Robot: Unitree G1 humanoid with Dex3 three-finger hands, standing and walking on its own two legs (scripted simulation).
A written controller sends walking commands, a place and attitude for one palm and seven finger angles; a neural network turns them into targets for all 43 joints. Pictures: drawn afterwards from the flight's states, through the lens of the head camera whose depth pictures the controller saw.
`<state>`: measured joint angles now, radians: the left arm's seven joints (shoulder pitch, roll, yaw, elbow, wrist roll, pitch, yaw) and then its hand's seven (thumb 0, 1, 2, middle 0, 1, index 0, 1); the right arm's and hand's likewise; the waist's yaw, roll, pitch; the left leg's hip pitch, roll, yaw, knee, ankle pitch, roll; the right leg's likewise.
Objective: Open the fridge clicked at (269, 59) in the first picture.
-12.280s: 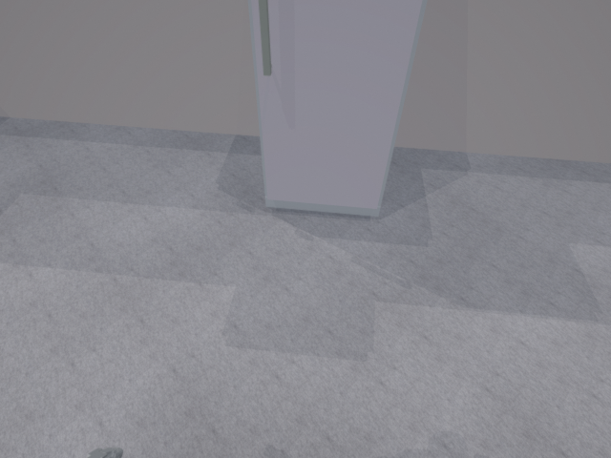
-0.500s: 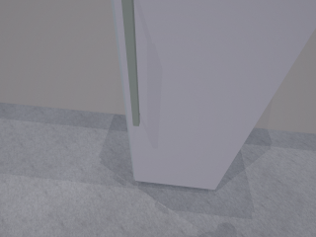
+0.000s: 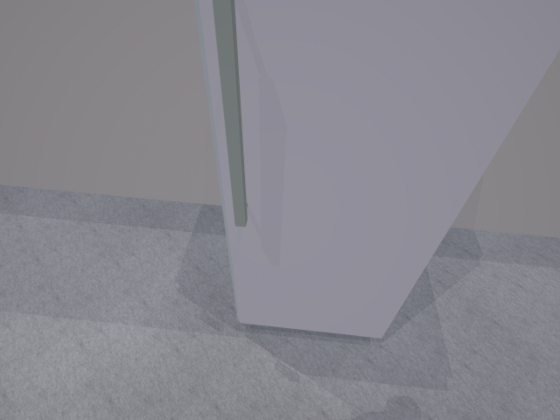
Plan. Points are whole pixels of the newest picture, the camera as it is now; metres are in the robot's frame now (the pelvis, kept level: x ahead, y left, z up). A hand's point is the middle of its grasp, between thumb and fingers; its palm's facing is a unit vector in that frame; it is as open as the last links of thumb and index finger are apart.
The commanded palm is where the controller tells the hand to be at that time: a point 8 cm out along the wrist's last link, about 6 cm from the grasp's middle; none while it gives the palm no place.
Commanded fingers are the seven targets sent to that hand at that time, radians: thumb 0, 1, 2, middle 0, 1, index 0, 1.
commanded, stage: look again from close up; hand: left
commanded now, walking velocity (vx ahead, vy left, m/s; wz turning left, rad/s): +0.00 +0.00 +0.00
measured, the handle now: (236, 127) +0.53 +0.11 +0.15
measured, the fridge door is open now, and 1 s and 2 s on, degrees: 0 0 0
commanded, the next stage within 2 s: none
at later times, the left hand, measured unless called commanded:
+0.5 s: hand out of the picture -0.02 +0.16 -0.18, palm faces +0.02 -0.99 -0.16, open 7.4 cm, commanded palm none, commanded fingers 0.00 0.90 0.90 -0.20 -0.30 -0.20 -0.30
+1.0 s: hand out of the picture -0.01 +0.16 -0.18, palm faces +0.01 -0.99 -0.16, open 7.4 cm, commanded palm none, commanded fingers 0.00 0.90 0.90 -0.20 -0.30 -0.20 -0.30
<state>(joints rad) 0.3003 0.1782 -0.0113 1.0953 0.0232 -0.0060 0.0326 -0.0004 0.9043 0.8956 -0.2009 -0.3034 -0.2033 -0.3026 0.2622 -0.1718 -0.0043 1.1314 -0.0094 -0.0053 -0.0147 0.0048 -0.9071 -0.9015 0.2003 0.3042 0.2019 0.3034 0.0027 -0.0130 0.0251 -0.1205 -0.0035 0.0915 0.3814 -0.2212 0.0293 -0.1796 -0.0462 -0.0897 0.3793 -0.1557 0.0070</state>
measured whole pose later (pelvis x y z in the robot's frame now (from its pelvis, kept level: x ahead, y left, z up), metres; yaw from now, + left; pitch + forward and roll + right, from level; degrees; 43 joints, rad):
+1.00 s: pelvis +0.00 +0.00 +0.00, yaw -1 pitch -2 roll +0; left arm 0.33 0.13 0.00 1.10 0.02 -0.01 0.04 0.00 0.91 0.90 -0.20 -0.30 -0.20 -0.30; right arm 0.32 -0.12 -0.01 1.13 -0.01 -0.01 -0.03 0.00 -0.91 -0.90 0.20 0.30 0.20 0.30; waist 0.00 -0.01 0.02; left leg -0.14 0.00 0.11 0.40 -0.24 0.03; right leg -0.21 -0.04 -0.07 0.40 -0.17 0.00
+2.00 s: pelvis +0.03 -0.01 +0.00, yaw +0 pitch -1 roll +0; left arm 0.25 0.20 0.00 1.11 0.02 -0.02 0.02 0.00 0.90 0.90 -0.20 -0.30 -0.20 -0.30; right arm 0.23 -0.21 0.00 1.14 -0.01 -0.02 -0.02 0.00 -0.91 -0.90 0.20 0.30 0.20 0.30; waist 0.00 0.00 0.03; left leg -0.08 0.01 0.09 0.33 -0.24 0.01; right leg -0.15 -0.02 -0.09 0.35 -0.18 -0.01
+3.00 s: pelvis +0.03 -0.03 +0.00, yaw +0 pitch -1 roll +0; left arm 0.18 0.29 0.01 1.11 0.02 -0.02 0.00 0.00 0.90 0.90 -0.20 -0.30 -0.21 -0.30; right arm 0.17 -0.29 0.00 1.13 -0.02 -0.02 -0.01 0.01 -0.91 -0.90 0.20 0.30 0.20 0.30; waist 0.00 0.00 0.02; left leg -0.06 0.04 0.08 0.29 -0.21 -0.02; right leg -0.12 0.00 -0.11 0.31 -0.17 -0.03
